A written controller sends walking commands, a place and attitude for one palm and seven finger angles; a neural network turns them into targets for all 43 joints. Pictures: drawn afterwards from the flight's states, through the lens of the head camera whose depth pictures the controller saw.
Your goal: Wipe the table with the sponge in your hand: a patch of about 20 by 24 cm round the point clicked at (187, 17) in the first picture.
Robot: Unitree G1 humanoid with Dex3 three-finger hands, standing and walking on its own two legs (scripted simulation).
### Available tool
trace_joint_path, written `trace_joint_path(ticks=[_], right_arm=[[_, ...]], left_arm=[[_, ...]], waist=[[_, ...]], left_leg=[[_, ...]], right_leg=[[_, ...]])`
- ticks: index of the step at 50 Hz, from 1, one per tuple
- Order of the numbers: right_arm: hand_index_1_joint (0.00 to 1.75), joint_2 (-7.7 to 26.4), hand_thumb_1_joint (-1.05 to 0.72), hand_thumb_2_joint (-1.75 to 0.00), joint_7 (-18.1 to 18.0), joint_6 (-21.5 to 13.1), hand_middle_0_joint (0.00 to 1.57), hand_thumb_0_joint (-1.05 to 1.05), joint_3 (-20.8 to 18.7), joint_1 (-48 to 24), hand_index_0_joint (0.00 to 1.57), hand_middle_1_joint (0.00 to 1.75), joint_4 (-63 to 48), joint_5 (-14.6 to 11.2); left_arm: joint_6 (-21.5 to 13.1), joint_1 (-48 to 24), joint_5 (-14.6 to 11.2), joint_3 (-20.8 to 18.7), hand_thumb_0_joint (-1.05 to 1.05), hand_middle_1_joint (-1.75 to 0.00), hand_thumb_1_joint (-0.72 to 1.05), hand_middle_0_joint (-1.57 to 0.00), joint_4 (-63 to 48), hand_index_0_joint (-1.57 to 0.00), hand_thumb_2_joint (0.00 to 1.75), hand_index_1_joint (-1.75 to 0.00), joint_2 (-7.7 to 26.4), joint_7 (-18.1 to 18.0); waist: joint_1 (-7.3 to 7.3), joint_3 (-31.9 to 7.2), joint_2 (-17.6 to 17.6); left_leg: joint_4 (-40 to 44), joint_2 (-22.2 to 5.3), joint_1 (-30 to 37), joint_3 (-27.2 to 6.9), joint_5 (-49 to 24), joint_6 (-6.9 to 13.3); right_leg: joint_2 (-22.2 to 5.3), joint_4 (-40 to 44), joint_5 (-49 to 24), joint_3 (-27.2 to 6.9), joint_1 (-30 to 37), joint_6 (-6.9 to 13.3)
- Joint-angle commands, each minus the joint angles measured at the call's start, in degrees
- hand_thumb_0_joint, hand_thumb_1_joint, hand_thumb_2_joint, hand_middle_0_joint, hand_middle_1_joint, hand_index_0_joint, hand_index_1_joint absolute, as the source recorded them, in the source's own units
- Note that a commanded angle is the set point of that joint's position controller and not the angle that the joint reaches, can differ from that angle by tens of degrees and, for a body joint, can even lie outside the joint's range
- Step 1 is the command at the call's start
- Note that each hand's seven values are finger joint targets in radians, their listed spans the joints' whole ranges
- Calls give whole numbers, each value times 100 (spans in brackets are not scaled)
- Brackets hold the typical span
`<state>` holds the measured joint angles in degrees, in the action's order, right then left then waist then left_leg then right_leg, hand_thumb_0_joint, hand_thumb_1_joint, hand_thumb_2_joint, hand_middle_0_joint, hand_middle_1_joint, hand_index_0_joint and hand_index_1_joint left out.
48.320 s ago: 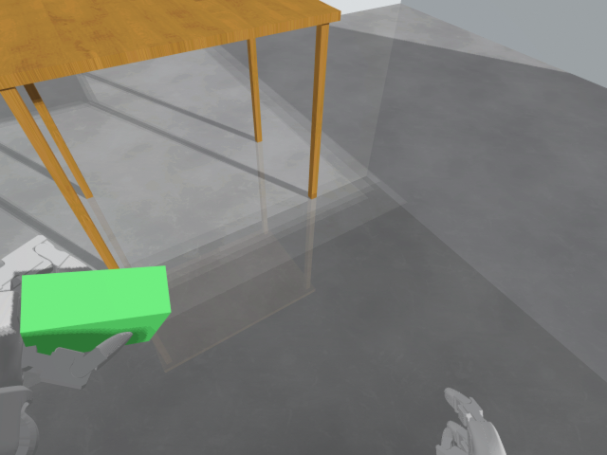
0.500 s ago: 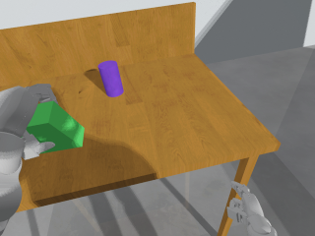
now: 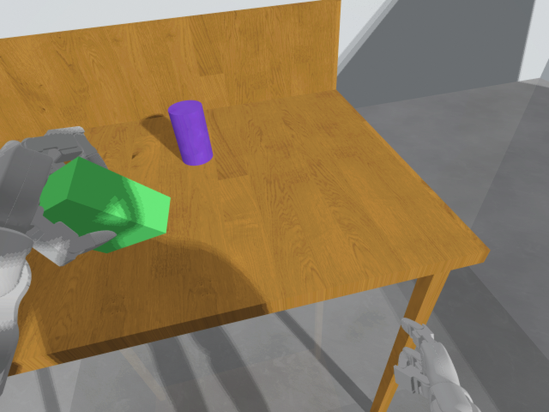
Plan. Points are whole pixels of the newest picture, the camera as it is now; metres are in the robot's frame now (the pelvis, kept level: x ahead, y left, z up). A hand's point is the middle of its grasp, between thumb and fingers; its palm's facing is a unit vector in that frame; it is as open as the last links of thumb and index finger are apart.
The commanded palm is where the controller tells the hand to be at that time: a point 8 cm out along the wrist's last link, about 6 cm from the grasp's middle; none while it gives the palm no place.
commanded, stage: step back with the hand held close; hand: left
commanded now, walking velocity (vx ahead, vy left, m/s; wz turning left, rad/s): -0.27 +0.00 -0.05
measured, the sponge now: (109, 217) +0.25 +0.24 +0.22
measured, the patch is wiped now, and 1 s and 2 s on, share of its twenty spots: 1.00 1.00 1.00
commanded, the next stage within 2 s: stop stepping back and stand still in 1.30 s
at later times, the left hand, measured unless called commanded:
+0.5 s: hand (74, 207) +0.20 +0.23 +0.28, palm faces +0.47 -0.79 -0.39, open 9.1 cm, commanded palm +0.14 +0.29 +0.30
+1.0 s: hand (8, 285) +0.11 +0.21 +0.28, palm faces +0.49 -0.77 -0.40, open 9.1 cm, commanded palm +0.06 +0.28 +0.30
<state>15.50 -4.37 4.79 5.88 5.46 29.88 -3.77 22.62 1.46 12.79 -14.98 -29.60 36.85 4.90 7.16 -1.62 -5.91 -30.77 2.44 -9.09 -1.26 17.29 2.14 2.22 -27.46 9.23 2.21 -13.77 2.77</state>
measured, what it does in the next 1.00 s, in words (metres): steps on the spot: left foot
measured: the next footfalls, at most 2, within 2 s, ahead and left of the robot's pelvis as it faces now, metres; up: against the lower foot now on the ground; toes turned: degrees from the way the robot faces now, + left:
left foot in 0.90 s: -0.04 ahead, +0.14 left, +0.00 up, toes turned +4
right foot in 1.12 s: -0.06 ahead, -0.13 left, +0.00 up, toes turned +0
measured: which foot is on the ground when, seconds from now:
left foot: down 0.00-0.74, up 0.76-0.88, down 0.90-1.00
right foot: down 0.00-0.92, up 0.94-1.00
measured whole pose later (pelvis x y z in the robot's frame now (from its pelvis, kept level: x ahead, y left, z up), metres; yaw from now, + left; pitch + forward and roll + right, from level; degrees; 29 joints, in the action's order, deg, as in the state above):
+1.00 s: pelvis -0.10 +0.00 -0.02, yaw +1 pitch +3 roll +0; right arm 11.2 -2.5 -2.5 0.0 8.5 33.2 -0.9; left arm -10.0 13.0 -5.6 -32.6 -48.1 30.5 -7.1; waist 0.9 2.4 2.6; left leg -39.6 -2.9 -23.3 2.3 18.8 -1.4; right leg 0.3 -49.5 23.8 -1.2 -31.5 -1.0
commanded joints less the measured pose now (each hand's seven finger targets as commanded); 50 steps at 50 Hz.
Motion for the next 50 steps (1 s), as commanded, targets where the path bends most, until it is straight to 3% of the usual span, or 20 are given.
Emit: trace_joint_path(ticks=[1, 3, 5, 10, 14, 17, 19, 21, 24, 27, 30, 34, 35, 37, 39, 43, 45, 46, 47, 50], right_arm=[[30, 330, -90, -90, -68, -419, 20, 0, -217, 81, 20, 30, -985, 185], [30, 469, -90, -90, -59, -441, 20, 0, -338, -4, 20, 30, -950, 271], [30, 467, -90, -90, -48, -519, 20, 0, -369, -60, 20, 30, -949, 324], [30, 501, -90, -90, 17, -486, 20, 0, -562, 163, 20, 30, -642, 263], [30, 485, -90, -90, 67, -389, 20, 0, -650, 166, 20, 30, -577, 162], [30, 428, -90, -90, 105, -372, 20, 0, -673, 226, 20, 30, -555, 125], [30, 399, -90, -90, 124, -409, 20, 0, -645, 119, 20, 30, -617, 130], [30, 413, -90, -90, 112, -484, 20, 0, -639, 103, 20, 30, -671, 179], [30, 535, -90, -90, 42, -667, 20, 0, -693, 33, 20, 30, -787, 271], [30, 453, -90, -90, 18, -878, 20, 0, -732, 354, 20, 30, -562, 341], [30, 386, -90, -90, 74, -939, 20, 0, -712, 482, 20, 30, -375, 293], [30, 444, -90, -90, 135, -825, 20, 0, -673, 121, 20, 30, -537, 215], [30, 388, -90, -90, 167, -744, 20, 0, -663, 55, 20, 30, -534, 143], [30, 285, -90, -90, 219, -591, 20, 0, -681, -6, 20, 30, -428, 46], [30, 104, -90, -90, 268, -547, 20, 0, -567, -284, 20, 30, -589, 95], [30, 71, -90, -90, 181, -624, 20, 0, -629, -116, 20, 30, -512, 189], [30, 312, -90, -90, 105, -815, 20, 0, -804, -98, 20, 30, -533, 247], [30, 348, -90, -90, 124, -928, 20, 0, -844, 43, 20, 30, -592, 209], [30, 269, -90, -90, 132, -1032, 20, 0, -826, 122, 20, 30, -563, 267], [30, 392, -90, -90, 164, -1206, 20, 0, -919, 420, 20, 30, -205, 248]], left_arm=[[-2018, -642, -1688, -1634, 0, -160, 10, -120, -2069, -120, 130, -160, 852, -1109], [-2490, -149, -1778, -2060, 0, -160, 10, -120, -2655, -120, 130, -160, 902, -1346], [-2817, 24, -1821, -2244, 0, -160, 10, -120, -2711, -120, 130, -160, 677, -1507], [-3018, -551, -1775, -2101, 0, -160, 10, -120, -1474, -120, 130, -160, 459, -1551], [-3067, -450, -1761, -2092, 0, -160, 10, -120, -935, -120, 130, -160, 441, -1450], [-3192, 244, -1826, -2253, 0, -160, 10, -120, -1344, -120, 130, -160, 549, -1419], [-3292, 643, -1859, -2415, 0, -160, 10, -120, -1891, -120, 130, -160, 652, -1435], [-3407, 866, -1871, -2590, 0, -160, 10, -120, -2310, -120, 130, -160, 703, -1474], [-3568, 492, -1779, -2768, 0, -160, 10, -120, -2877, -120, 130, -160, 784, -1577], [-3487, -429, -1687, -2456, 0, -160, 10, -120, -2291, -120, 130, -160, 502, -1635], [-3316, -913, -1663, -2061, 0, -160, 10, -120, -1322, -120, 130, -160, 274, -1548], [-3205, -1120, -1629, -1618, 0, -160, 10, -120, -804, -120, 130, -160, -22, -1285], [-3154, -973, -1669, -1519, 0, -160, 10, -120, -842, -120, 130, -160, -131, -1253], [-3146, -314, -1783, -1600, 0, -160, 10, -120, -1376, -120, 130, -160, -33, -1221], [-3231, 282, -1836, -2132, 0, -160, 10, -120, -2125, -120, 130, -160, 387, -1205], [-3389, 733, -1904, -2511, 0, -160, 10, -120, -3005, -120, 130, -160, 497, -1332], [-3540, 616, -1928, -2664, 0, -160, 10, -120, -3196, -120, 130, -160, 518, -1422], [-3561, 329, -1910, -2695, 0, -160, 10, -120, -3169, -120, 130, -160, 504, -1467], [-3569, 8, -1946, -2589, 0, -160, 10, -120, -3144, -120, 130, -160, 443, -1491], [-3474, -497, -1904, -2373, 0, -160, 10, -120, -1956, -120, 130, -160, 281, -1510]], waist=[[-783, -851, 940], [-710, -1185, -493], [-668, -1100, -1017], [-754, -776, -88], [-861, -909, 678], [-915, -1021, 837], [-891, -1028, 658], [-866, -918, 577], [-750, -923, -622], [-795, -725, -674], [-810, -815, -413], [-834, -454, 105], [-905, -458, 758], [-872, -640, 1439], [-785, -794, 1159], [-898, -1152, 852], [-807, -1370, -435], [-851, -1563, -821], [-889, -1556, -1382], [-857, -1239, -815]], left_leg=[[-583, -352, 91, -169, 75, 94], [153, -709, -244, -501, -404, 90], [843, -1050, -1057, -1131, -646, 139], [400, -1197, -972, -1144, -2343, 77], [-414, -901, -1266, -842, -1040, -17], [-1060, -709, -1128, -536, 28, -47], [-1062, -755, -1055, -503, 257, -21], [-480, -877, -1316, -745, 532, 69], [875, -1334, -1986, -1485, 760, 266], [1193, -1750, -1799, -1684, -390, 393], [564, -1723, -460, -1418, -2622, 418], [-246, -1164, -1083, -873, -949, 46], [-731, -928, -1456, -624, 249, -49], [-2508, -524, -885, -155, 567, -193], [-2714, -696, -1348, -221, 720, -201], [-530, -890, -867, -20, -8, -143], [386, -1700, -596, -683, -1401, 158], [353, -2081, -359, -849, -2942, 332], [476, -2221, -118, -920, -3833, 398], [184, -2303, 515, -791, -4770, 599]], right_leg=[[-1277, 1056, 1436, -1356, -979, 241], [-1085, 160, 282, -1012, -433, 213], [-595, -743, -338, -541, 172, 25], [-561, -811, -352, -623, -107, -81], [-1172, -227, -1485, -1097, 116, 101], [-1692, 213, -760, -1297, -389, 257], [-1721, 287, -165, -1209, -703, 262], [-1378, 93, 365, -1013, -782, 135], [-619, -1022, 371, -599, -274, -66], [-256, -2173, 1435, -538, -630, -170], [-194, -1512, 1607, -539, -1177, -223], [-679, 237, -305, -744, -471, -68], [-1180, 304, -636, -1218, -497, 137], [-2157, 972, -49, -1831, -1456, 543], [-2235, 593, -1381, -1624, -1039, 653], [-1763, -382, -2393, -1226, -614, 235], [-781, -1330, -1116, -633, -854, -219], [-358, -1919, -13, -295, -1022, -423], [-248, -2684, 1567, -356, -1508, -410], [-61, -3011, 2425, -631, -1965, -396]])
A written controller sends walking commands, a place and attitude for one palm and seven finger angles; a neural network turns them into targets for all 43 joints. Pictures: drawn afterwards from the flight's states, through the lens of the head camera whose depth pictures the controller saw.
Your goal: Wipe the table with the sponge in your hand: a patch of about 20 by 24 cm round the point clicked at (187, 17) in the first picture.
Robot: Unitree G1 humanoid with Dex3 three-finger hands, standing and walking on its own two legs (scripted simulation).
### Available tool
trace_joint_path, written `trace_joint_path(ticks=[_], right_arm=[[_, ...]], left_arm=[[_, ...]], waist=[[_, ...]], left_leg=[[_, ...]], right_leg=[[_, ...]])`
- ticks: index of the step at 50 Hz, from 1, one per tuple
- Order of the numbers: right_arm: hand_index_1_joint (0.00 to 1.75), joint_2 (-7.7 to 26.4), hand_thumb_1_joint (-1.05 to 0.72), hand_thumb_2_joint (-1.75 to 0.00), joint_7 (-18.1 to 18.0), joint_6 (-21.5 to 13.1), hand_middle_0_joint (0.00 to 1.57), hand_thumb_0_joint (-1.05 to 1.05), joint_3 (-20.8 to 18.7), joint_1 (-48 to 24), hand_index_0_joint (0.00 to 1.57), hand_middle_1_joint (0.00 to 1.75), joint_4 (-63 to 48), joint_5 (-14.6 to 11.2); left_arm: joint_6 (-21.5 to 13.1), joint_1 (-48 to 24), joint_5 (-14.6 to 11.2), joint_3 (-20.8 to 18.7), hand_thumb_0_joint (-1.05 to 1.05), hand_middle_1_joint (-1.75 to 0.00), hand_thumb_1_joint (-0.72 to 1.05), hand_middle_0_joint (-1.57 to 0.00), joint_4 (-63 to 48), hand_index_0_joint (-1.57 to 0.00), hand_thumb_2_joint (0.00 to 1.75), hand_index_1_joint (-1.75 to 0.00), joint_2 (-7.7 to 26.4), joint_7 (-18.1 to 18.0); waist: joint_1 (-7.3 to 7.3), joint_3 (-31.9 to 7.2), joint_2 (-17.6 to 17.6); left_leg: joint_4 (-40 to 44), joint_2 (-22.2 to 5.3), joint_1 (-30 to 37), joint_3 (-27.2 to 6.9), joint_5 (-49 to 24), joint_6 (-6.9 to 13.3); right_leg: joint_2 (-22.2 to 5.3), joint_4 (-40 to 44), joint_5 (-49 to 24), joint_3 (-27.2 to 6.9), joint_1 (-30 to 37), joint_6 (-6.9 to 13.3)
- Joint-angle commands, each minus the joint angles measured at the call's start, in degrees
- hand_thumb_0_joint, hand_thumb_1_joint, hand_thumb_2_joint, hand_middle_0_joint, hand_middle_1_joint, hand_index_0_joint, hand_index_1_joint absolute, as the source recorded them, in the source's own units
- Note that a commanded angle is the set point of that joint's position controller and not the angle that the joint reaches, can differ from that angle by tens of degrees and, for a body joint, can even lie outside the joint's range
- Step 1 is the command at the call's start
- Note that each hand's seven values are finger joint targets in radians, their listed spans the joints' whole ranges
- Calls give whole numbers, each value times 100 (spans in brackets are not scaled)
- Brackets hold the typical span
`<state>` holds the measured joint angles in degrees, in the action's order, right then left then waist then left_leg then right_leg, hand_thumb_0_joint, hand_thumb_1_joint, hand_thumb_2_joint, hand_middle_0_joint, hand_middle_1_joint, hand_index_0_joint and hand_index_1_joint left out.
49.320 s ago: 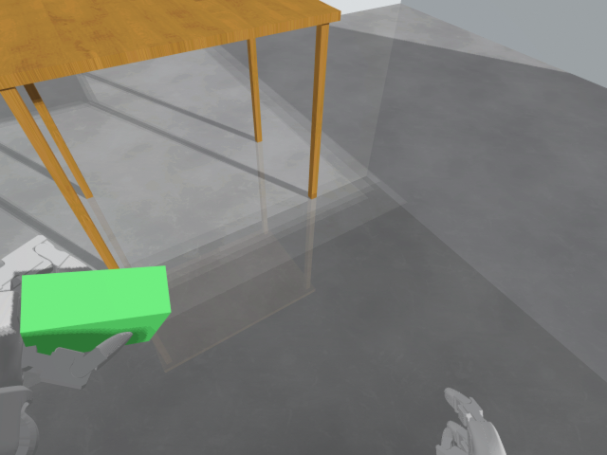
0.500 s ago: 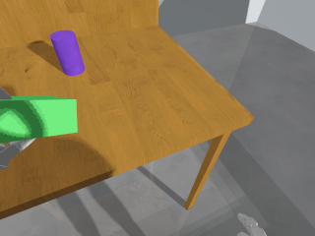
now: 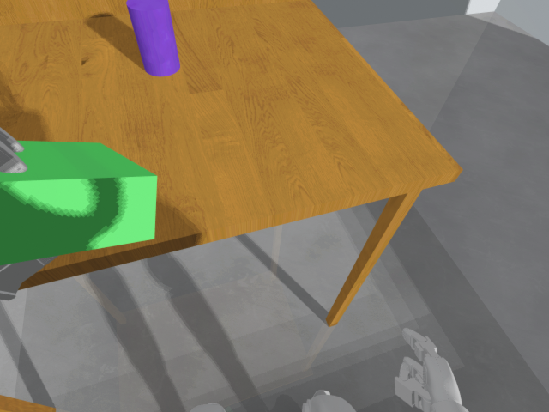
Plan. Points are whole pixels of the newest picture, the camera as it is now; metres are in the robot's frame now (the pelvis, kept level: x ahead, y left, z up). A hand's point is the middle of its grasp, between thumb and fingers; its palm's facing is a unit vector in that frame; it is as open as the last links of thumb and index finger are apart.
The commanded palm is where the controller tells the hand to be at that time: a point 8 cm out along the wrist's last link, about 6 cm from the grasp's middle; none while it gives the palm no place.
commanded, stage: step back with the hand held close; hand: left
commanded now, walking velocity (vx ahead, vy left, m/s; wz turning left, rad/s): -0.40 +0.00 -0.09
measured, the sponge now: (71, 187) +0.24 +0.19 +0.27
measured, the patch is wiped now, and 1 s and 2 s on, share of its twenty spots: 1.00 1.00 1.00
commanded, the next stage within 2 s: stop stepping back and stand still in 0.30 s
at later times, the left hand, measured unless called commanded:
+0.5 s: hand out of the picture +0.08 +0.21 +0.33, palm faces +0.57 -0.78 -0.28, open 9.1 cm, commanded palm +0.02 +0.26 +0.32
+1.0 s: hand out of the picture +0.01 +0.21 +0.32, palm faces +0.53 -0.80 -0.27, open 9.1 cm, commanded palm -0.06 +0.25 +0.32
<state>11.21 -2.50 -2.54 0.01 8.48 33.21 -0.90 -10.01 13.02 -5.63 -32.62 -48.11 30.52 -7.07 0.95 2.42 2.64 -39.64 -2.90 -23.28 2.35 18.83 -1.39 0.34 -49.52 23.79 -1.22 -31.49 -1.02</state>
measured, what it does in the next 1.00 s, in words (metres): walks backwards: right foot, then left foot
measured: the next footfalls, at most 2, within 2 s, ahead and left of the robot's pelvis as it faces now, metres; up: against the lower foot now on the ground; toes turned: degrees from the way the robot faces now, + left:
right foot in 0.12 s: +0.04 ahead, -0.13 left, +0.00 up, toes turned -1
left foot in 0.36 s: -0.07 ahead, +0.14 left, +0.00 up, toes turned +4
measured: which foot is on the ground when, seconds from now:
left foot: down 0.00-0.12, up 0.14-0.34, down 0.36-0.54, up 0.56-0.72, down 0.74-1.00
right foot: up 0.00-0.10, down 0.12-0.36, up 0.38-0.52, down 0.54-0.74, up 0.76-0.90, down 0.92-1.00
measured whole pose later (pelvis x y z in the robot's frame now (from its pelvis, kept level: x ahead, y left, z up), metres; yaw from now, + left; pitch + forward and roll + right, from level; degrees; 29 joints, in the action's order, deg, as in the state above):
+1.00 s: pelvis -0.22 -0.03 +0.01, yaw +0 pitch +0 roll -2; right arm 13.7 -1.2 -0.4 1.7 13.8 37.2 -1.9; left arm -6.1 5.7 -4.6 -29.3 -30.4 26.1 -7.1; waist -1.4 -4.0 -3.6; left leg -52.8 -3.8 -26.5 -0.1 20.4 0.2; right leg 2.3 -32.5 15.3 4.5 -16.5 2.6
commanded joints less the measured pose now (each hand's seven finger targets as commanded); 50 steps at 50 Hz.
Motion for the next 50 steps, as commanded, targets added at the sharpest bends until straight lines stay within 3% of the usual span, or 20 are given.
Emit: trace_joint_path(ticks=[1, 4, 6, 7, 15, 19, 21, 25, 26, 27, 28, 30, 34, 37, 39, 43, 44, 45, 46, 50], right_arm=[[30, 853, -90, -90, 18, -456, 20, 0, -342, 90, 20, 30, -525, -70], [30, 906, -90, -90, 72, -367, 20, 0, -241, -220, 20, 30, -731, -133], [30, 731, -90, -90, 110, -259, 20, 0, -138, -484, 20, 30, -979, -199], [30, 703, -90, -90, 105, -285, 20, 0, -147, -527, 20, 30, -871, -246], [30, 546, -90, -90, -41, -208, 20, 0, -144, -73, 20, 30, -687, -78], [30, 883, -90, -90, -153, -636, 20, 0, -355, -119, 20, 30, -511, 0], [30, 878, -90, -90, -93, -620, 20, 0, -416, 342, 20, 30, -318, -71], [30, 923, -90, -90, 24, -551, 20, 0, -234, -139, 20, 30, -749, -255], [30, 915, -90, -90, 30, -483, 20, 0, -221, -204, 20, 30, -824, -247], [30, 839, -90, -90, 60, -406, 20, 0, -228, -404, 20, 30, -932, -265], [30, 858, -90, -90, 46, -396, 20, 0, -117, -575, 20, 30, -794, -177], [30, 700, -90, -90, 59, -271, 20, 0, -82, -533, 20, 30, -517, -173], [30, 636, -90, -90, -65, -151, 20, 0, 8, -569, 20, 30, -737, -62], [30, 1000, -90, -90, -110, -275, 20, 0, -123, -540, 20, 30, -858, 13], [30, 823, -90, -90, -18, -299, 20, 0, -148, -326, 20, 30, -702, -38], [30, 810, -90, -90, -42, -227, 20, 0, -9, -393, 20, 30, -669, -98], [30, 810, -90, -90, -13, -173, 20, 0, -50, -405, 20, 30, -766, -79], [30, 828, -90, -90, 39, -100, 20, 0, -140, -400, 20, 30, -819, -113], [30, 869, -90, -90, 48, -90, 20, 0, -110, -341, 20, 30, -745, -108], [30, 724, -90, -90, 16, -93, 20, 0, -82, -448, 20, 30, -777, -145]], left_arm=[[-129, -1793, -17, -481, 0, -160, 10, -120, 289, -120, 130, -160, 803, -282], [8, -1979, 87, -213, 0, -160, 10, -120, 598, -120, 130, -160, 674, -102], [26, -1795, 140, -172, 0, -160, 10, -120, 472, -120, 130, -160, 932, -21], [112, -1299, 34, -132, 0, -160, 10, -120, 553, -120, 130, -160, 736, -13], [-197, 67, -54, -916, 0, -160, 10, -120, -1377, -120, 130, -160, 1169, -244], [-378, -1465, -166, -699, 0, -160, 10, -120, -1085, -120, 130, -160, 1000, -405], [-118, -1436, -74, -628, 0, -160, 10, -120, 228, -120, 130, -160, 881, -396], [122, -1607, 62, -237, 0, -160, 10, -120, 989, -120, 130, -160, 713, -164], [159, -1532, 89, -125, 0, -160, 10, -120, 1112, -120, 130, -160, 724, -83], [213, -1576, 78, 20, 0, -160, 10, -120, 1071, -120, 130, -160, 801, -24], [197, -1896, 41, -72, 0, -160, 10, -120, 907, -120, 130, -160, 967, -26], [169, -1324, 2, -149, 0, -160, 10, -120, 586, -120, 130, -160, 914, -12], [24, -631, 20, -418, 0, -160, 10, -120, -692, -120, 130, -160, 1016, -170], [-56, -1340, 136, -630, 0, -160, 10, -120, -962, -120, 130, -160, 1117, -344], [83, -2077, 202, -279, 0, -160, 10, -120, -195, -120, 130, -160, 1054, -316], [269, -1380, 147, -64, 0, -160, 10, -120, 1308, -120, 130, -160, 737, -250], [315, -1117, 173, 139, 0, -160, 10, -120, 1505, -120, 130, -160, 545, -145], [278, -1327, 144, 189, 0, -160, 10, -120, 1281, -120, 130, -160, 621, -40], [178, -1641, 80, -23, 0, -160, 10, -120, 1104, -120, 130, -160, 894, -19], [104, -1179, 32, -119, 0, -160, 10, -120, 227, -120, 130, -160, 821, -32]], waist=[[-206, -1530, -1589], [-115, -1172, -1244], [-151, -784, 1069], [-52, -970, 1115], [-256, -1760, 80], [-423, -1425, -2708], [-316, -1394, -1657], [-112, -840, -1298], [-134, -543, -334], [-201, -366, 1136], [-297, -432, 970], [-394, -742, 927], [-374, -1018, 57], [-126, -1074, -2285], [-239, -706, -2043], [-61, -587, -1399], [-82, -431, -660], [-145, -381, 584], [-234, -426, 644], [-278, -599, 279]], left_leg=[[1040, -1592, 1783, -965, -4742, 829], [511, -1219, 923, -707, -2806, 405], [-1515, -124, -554, -15, 873, -70], [-2722, -81, -286, -365, 972, 19], [652, -317, 788, -118, 213, 125], [2177, -2124, 341, -1602, -1582, 944], [1429, -1678, 1164, -953, -3564, 920], [942, -1011, -146, -425, 384, 420], [-51, -418, -739, -41, 1499, 208], [-1880, 135, -899, 10, 1469, 71], [-2777, 64, -545, -311, 887, 85], [-2728, -53, -114, -346, 355, 98], [525, -67, 1326, 40, 590, 365], [3313, -1380, -420, -1934, 2711, 1039], [3356, -1391, -625, -2000, 2834, 1078], [1856, -701, -487, -922, 1794, 480], [586, -263, -1094, -395, 1490, 350], [-1256, 79, -1463, -8, 888, 192], [-2167, 5, -1440, -179, 483, 115], [-608, -304, 329, -114, 58, 266]], right_leg=[[123, -237, 755, -207, 125, -20], [-103, 2096, -946, 52, 1466, 6], [-1672, 3239, -3579, -1483, 1767, 598], [-2157, 3464, -3002, -1503, 924, 771], [-1430, 2313, -2565, -1058, 1155, 570], [206, -1148, 745, -130, 129, -4], [285, -1376, 671, -269, -59, -22], [-36, 1688, -319, 178, 1782, 14], [-381, 2604, -584, -198, 1905, 213], [-1422, 3666, 855, -1934, 1036, 643], [-1875, 4187, 1288, -2351, 260, 794], [-1521, 4114, 2171, -1937, 112, 697], [-1147, 3133, 1385, -670, 123, 529], [423, -619, 288, 671, 1310, 82], [185, -1402, 257, 253, 790, 149], [157, 2227, 308, 609, 2274, 350], [-158, 2853, 80, -26, 2694, 573], [-1200, 3639, 469, -1731, 2484, 992], [-1796, 3963, 140, -2368, 2055, 1161], [-1482, 3329, 553, -1034, 769, 927]])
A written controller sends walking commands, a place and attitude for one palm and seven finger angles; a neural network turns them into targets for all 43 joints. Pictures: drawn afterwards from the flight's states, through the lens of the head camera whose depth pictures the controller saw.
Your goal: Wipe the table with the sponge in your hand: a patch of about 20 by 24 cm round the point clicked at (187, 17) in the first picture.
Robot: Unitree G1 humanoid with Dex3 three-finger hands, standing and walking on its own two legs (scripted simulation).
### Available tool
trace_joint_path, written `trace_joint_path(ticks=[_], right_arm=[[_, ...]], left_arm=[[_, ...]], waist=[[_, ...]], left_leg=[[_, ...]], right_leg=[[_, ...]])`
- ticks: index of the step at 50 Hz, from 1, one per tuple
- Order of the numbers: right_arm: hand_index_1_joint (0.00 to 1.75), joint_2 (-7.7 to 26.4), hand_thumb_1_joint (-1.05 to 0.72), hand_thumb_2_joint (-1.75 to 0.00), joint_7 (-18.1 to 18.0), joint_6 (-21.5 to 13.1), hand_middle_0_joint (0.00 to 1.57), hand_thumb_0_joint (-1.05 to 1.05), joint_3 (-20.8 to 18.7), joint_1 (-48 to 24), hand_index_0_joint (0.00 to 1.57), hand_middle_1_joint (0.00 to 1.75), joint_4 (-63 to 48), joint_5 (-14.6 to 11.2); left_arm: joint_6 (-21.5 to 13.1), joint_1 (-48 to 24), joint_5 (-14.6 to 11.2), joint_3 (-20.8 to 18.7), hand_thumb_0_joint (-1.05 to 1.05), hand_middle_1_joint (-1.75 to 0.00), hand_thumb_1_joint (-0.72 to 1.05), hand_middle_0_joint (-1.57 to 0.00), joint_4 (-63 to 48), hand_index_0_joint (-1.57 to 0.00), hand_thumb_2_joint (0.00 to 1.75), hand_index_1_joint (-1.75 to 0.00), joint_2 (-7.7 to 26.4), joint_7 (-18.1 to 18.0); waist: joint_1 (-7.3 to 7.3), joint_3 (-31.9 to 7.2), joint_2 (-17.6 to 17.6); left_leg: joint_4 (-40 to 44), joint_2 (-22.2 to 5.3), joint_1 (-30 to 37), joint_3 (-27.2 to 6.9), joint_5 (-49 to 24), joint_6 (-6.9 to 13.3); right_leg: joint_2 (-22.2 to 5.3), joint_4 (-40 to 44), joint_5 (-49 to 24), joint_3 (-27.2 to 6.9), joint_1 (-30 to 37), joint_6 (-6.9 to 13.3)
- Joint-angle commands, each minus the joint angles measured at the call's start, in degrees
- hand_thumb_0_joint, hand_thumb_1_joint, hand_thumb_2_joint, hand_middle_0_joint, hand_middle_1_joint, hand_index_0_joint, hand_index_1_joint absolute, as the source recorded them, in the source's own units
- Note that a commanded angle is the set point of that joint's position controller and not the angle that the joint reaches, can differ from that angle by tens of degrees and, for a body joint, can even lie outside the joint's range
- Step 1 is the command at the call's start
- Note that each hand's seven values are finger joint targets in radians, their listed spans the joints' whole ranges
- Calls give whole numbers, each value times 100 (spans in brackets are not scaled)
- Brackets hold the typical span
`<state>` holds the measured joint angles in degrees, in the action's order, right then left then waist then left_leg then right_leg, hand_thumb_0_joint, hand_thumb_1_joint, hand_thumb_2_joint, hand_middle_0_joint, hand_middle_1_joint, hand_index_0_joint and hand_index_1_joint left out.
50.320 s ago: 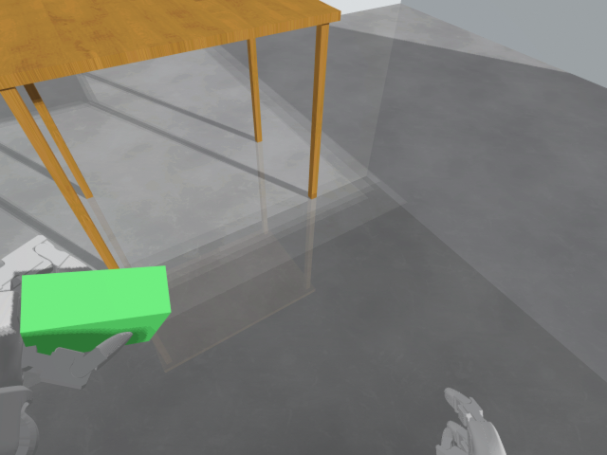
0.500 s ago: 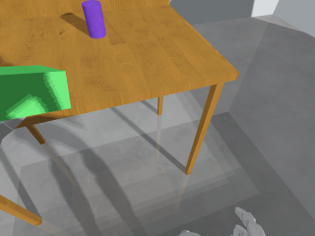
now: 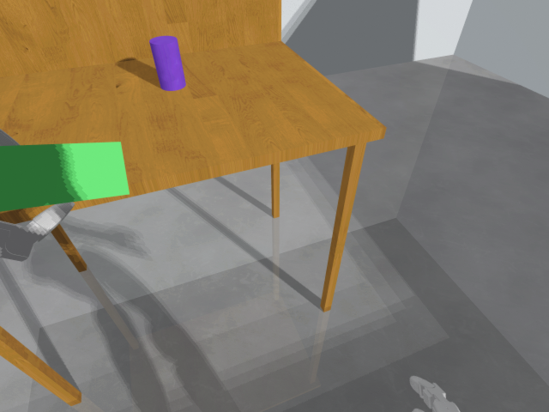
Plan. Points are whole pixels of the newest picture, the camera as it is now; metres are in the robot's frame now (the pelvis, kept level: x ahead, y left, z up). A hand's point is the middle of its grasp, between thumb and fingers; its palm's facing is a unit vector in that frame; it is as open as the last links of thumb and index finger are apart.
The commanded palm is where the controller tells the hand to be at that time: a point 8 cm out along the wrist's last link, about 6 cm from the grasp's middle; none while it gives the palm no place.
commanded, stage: stop stepping back and stand still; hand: left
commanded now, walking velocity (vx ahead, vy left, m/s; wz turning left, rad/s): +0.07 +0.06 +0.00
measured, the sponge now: (64, 177) +0.26 +0.21 +0.28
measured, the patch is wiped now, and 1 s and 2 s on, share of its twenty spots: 1.00 1.00 1.00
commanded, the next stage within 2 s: stand and wait in 0.08 s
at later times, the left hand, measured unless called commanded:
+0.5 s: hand (39, 187) +0.25 +0.24 +0.28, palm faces +0.48 -0.78 -0.40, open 9.1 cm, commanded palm +0.19 +0.29 +0.31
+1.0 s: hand (7, 186) +0.23 +0.25 +0.29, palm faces +0.51 -0.78 -0.35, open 9.1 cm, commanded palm +0.17 +0.29 +0.31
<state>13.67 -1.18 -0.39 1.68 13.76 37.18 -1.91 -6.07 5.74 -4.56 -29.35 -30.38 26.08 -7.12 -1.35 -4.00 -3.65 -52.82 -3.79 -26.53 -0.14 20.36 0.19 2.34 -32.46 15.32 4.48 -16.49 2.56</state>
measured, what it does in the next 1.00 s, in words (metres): stands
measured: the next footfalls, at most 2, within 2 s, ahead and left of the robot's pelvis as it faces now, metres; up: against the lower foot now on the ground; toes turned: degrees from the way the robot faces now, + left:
none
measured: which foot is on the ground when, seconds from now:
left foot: down 0.00-1.00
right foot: down 0.00-1.00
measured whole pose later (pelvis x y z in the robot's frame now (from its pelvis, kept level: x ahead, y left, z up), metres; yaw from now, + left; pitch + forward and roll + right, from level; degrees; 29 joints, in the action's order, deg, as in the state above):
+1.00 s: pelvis +0.01 +0.02 +0.01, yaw +0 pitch +0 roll -1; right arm 12.0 -2.1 -3.3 2.0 10.3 34.9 -1.0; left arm -9.0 14.2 -4.1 -29.7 -36.9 25.1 -8.0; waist -0.7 -0.4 -2.3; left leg -29.9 -2.7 -16.1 3.0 14.3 0.0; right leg 1.0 -26.8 13.7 2.1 -13.6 0.6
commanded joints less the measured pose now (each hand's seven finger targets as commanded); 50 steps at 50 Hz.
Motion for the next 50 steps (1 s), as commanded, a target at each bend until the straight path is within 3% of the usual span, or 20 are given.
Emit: trace_joint_path(ticks=[1, 2, 3, 4, 5, 6, 9, 10, 11, 12, 13, 15, 19, 21, 25, 30, 34, 43, 44, 50], right_arm=[[30, 425, -90, -90, -163, -346, 20, 0, -204, -976, 20, 30, -1157, -12], [30, 464, -90, -90, -196, -407, 20, 0, -180, -1003, 20, 30, -1163, 36], [30, 536, -90, -90, -231, -474, 20, 0, -182, -1090, 20, 30, -1175, 86], [30, 645, -90, -90, -263, -526, 20, 0, -214, -1099, 20, 30, -1239, 85], [30, 654, -90, -90, -237, -564, 20, 0, -226, -1066, 20, 30, -1241, 52], [30, 516, -90, -90, -249, -621, 20, 0, -186, -953, 20, 30, -1125, 57], [30, 502, -90, -90, -244, -697, 20, 0, -172, -954, 20, 30, -997, 40], [30, 501, -90, -90, -227, -690, 20, 0, -176, -989, 20, 30, -951, 43], [30, 511, -90, -90, -194, -676, 20, 0, -212, -969, 20, 30, -959, 44], [30, 504, -90, -90, -145, -646, 20, 0, -260, -901, 20, 30, -966, 27], [30, 462, -90, -90, -95, -607, 20, 0, -246, -874, 20, 30, -942, -7], [30, 393, -90, -90, -38, -555, 20, 0, -209, -912, 20, 30, -981, -57], [30, 449, -90, -90, -70, -502, 20, 0, -213, -1107, 20, 30, -1216, 6], [30, 463, -90, -90, -73, -516, 20, 0, -229, -1077, 20, 30, -1245, 4], [30, 444, -90, -90, -114, -575, 20, 0, -244, -1065, 20, 30, -1210, 12], [30, 473, -90, -90, -119, -576, 20, 0, -273, -1000, 20, 30, -1156, -10], [30, 502, -90, -90, -126, -545, 20, 0, -272, -1084, 20, 30, -1179, -6], [30, 483, -90, -90, -142, -577, 20, 0, -239, -1097, 20, 30, -1198, 46], [30, 501, -90, -90, -156, -586, 20, 0, -244, -1103, 20, 30, -1232, 60], [30, 473, -90, -90, -163, -609, 20, 0, -241, -1025, 20, 30, -1142, 48]], left_arm=[[-339, -253, -70, -540, 0, -160, 10, -120, -1771, -120, 130, -160, 1327, -87], [-404, -253, -59, -548, 0, -160, 10, -120, -2115, -120, 130, -160, 1329, -139], [-455, -253, -45, -600, 0, -160, 10, -120, -2267, -120, 130, -160, 1336, -194], [-480, -250, -42, -673, 0, -160, 10, -120, -2454, -120, 130, -160, 1357, -248], [-498, -523, 1, -749, 0, -160, 10, -120, -2539, -120, 130, -160, 1397, -299], [-457, -773, 66, -733, 0, -160, 10, -120, -2379, -120, 130, -160, 1458, -346], [-374, -1023, 138, -557, 0, -160, 10, -120, -1552, -120, 130, -160, 1295, -367], [-361, -1017, 155, -518, 0, -160, 10, -120, -1201, -120, 130, -160, 1210, -344], [-333, -860, 129, -535, 0, -160, 10, -120, -857, -120, 130, -160, 1149, -300], [-322, -729, 92, -514, 0, -160, 10, -120, -727, -120, 130, -160, 1129, -249], [-322, -696, 56, -488, 0, -160, 10, -120, -787, -120, 130, -160, 1158, -219], [-340, -469, 27, -414, 0, -160, 10, -120, -890, -120, 130, -160, 1080, -162], [-435, 230, -22, -672, 0, -160, 10, -120, -1617, -120, 130, -160, 1195, -131], [-482, 288, 1, -795, 0, -160, 10, -120, -1989, -120, 130, -160, 1264, -171], [-555, 295, -1, -919, 0, -160, 10, -120, -2283, -120, 130, -160, 1337, -255], [-518, 209, 1, -855, 0, -160, 10, -120, -1884, -120, 130, -160, 1233, -279], [-466, 78, 0, -683, 0, -160, 10, -120, -1482, -120, 130, -160, 1078, -228], [-564, 60, 0, -656, 0, -160, 10, -120, -1752, -120, 130, -160, 1097, -229], [-585, 11, 5, -700, 0, -160, 10, -120, -1885, -120, 130, -160, 1163, -234], [-588, 71, 4, -700, 0, -160, 10, -120, -1570, -120, 130, -160, 1095, -252]], waist=[[-55, -112, 779], [-67, -197, 318], [-14, -146, -355], [37, -209, -1065], [159, -424, -1160], [26, -335, -1109], [77, -92, -985], [84, 37, -550], [52, 98, 143], [2, 44, 943], [-50, -91, 1275], [-56, -279, 682], [14, -511, 251], [33, -685, 56], [45, -914, -386], [6, -835, -241], [7, -473, -194], [33, -420, -145], [40, -460, -300], [32, -464, -113]], left_leg=[[1497, -130, 1194, 269, -158, 161], [2102, -84, 1502, 184, -56, 235], [2632, -312, 1441, -315, 329, 384], [3155, -802, 1539, -1048, 563, 577], [3467, -1041, 1266, -1390, 632, 634], [3701, -1052, 1135, -1468, 716, 624], [3270, -828, 923, -894, 41, 467], [2876, -591, 743, -552, -84, 319], [2356, -286, 566, -242, -147, 174], [1579, -56, 593, -38, -386, 50], [1096, 16, 536, 74, -698, -8], [1193, -32, 616, 35, -653, -5], [2341, -298, 1484, -194, -2104, 161], [2394, -431, 1526, -266, -2530, 212], [2425, -475, 1736, -235, -2885, 184], [2429, -449, 1738, -201, -2843, 106], [2627, -396, 1457, -223, -1919, 115], [2896, -385, 1197, -235, -1012, 137], [2947, -387, 1195, -296, -1074, 139], [2931, -398, 1215, -279, -1109, 129]], right_leg=[[-1565, 1269, 1279, -1391, -721, 486], [-1259, 822, 1233, -1139, -718, 329], [-825, 393, 1179, -906, -778, 148], [-443, -279, 756, -521, -819, -27], [-120, -730, 678, -170, -480, -158], [-143, -982, 808, -183, -468, -210], [-239, 31, 423, -275, 54, -211], [-273, 569, 94, -388, 290, -171], [-470, 914, -225, -795, 404, -55], [-956, 1252, -437, -1524, 331, 137], [-1423, 1374, -1233, -1913, 503, 279], [-1636, 1083, -2450, -1717, 737, 361], [-815, 515, -2002, -724, 540, -130], [-603, 374, -2055, -585, 643, -211], [-577, 351, -2184, -641, 793, -198], [-581, 497, -2241, -654, 858, -186], [-597, 765, -1664, -726, 693, -163], [-568, 899, -1000, -719, 584, -151], [-575, 827, -1000, -719, 614, -134], [-560, 846, -977, -704, 594, -147]])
